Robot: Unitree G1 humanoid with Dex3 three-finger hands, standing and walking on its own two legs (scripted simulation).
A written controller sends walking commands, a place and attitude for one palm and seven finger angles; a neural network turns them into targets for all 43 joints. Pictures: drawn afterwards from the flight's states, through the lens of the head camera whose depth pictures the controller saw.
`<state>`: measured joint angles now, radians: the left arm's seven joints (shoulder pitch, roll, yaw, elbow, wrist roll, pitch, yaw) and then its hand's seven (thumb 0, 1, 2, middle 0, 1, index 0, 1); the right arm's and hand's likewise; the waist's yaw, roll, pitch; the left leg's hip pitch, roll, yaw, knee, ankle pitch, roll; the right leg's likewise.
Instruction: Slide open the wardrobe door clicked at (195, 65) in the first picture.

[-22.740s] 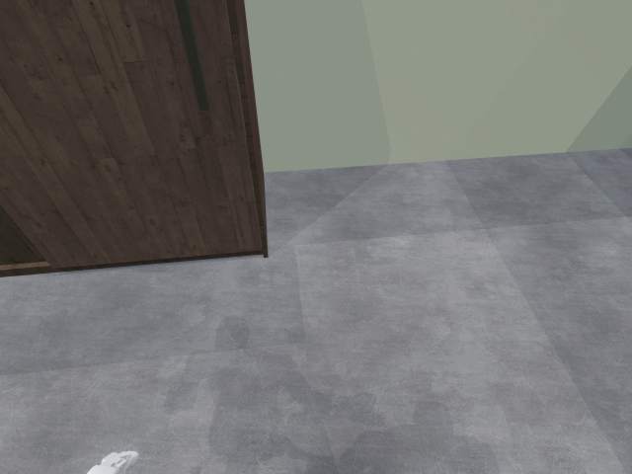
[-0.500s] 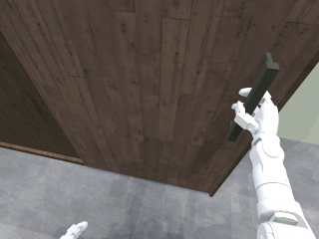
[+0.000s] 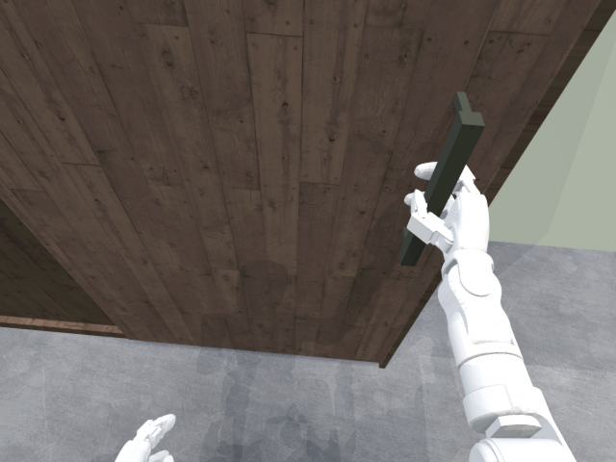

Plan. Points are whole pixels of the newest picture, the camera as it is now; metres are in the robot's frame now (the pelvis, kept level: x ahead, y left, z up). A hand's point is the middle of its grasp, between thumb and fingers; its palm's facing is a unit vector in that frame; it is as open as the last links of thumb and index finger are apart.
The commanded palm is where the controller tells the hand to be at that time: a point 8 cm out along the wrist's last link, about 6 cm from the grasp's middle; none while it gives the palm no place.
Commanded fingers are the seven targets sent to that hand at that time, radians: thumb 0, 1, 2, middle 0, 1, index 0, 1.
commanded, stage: tug the door sideways, standing still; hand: right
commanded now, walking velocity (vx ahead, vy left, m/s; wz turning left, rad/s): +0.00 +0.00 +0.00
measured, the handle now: (430, 192) +0.46 -0.13 +0.10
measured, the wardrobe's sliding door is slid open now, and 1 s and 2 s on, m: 0.00 0.00 0.08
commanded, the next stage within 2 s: step sideways, sliding the door along in 0.58 s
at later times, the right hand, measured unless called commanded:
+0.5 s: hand (414, 217) +0.41 -0.10 +0.10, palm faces +0.10 +0.99 -0.03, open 5.9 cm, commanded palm +0.38 -0.10 +0.11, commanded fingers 0.00 -0.90 -0.90 0.45 1.40 0.45 1.40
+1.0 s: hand (416, 217) +0.41 -0.11 +0.10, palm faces +0.11 +0.99 -0.12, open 6.0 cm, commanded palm +0.39 -0.11 +0.11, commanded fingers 0.00 -0.90 -0.90 0.45 1.40 0.45 1.40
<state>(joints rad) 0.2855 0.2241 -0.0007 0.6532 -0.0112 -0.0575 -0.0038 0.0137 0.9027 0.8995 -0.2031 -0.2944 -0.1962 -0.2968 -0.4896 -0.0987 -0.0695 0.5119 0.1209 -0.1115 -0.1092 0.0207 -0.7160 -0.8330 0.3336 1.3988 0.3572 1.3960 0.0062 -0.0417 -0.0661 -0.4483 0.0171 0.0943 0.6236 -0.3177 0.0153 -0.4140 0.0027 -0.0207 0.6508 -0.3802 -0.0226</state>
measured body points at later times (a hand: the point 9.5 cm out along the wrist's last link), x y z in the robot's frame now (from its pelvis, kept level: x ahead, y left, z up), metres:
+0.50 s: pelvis -0.01 +0.00 -0.01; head +0.03 +0.01 +0.44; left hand +0.08 +0.23 -0.13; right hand +0.40 -0.16 +0.11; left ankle -0.01 +0.11 -0.72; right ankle -0.04 -0.10 -0.72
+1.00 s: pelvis -0.01 +0.03 +0.00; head +0.04 +0.05 +0.45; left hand +0.13 +0.25 -0.13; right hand +0.40 -0.16 +0.11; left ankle +0.00 +0.13 -0.71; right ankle -0.04 -0.10 -0.72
